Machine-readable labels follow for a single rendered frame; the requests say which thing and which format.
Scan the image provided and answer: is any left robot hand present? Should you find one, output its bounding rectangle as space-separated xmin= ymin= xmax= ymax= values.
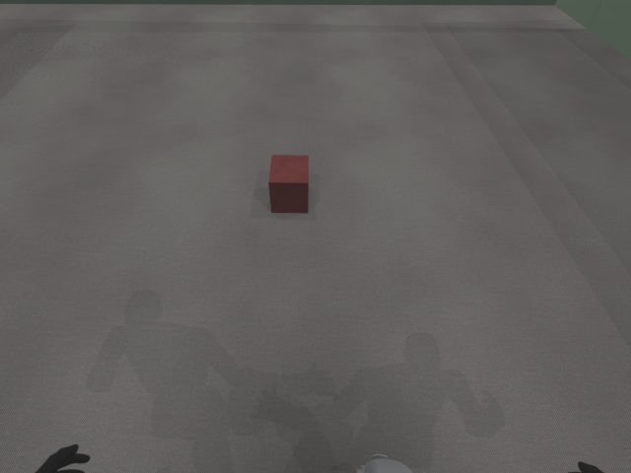
xmin=36 ymin=444 xmax=90 ymax=473

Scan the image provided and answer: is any carton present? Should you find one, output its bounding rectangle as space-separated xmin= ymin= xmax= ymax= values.
xmin=268 ymin=155 xmax=309 ymax=213

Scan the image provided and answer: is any right robot shin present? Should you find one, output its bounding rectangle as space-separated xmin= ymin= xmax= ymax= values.
xmin=367 ymin=454 xmax=388 ymax=463

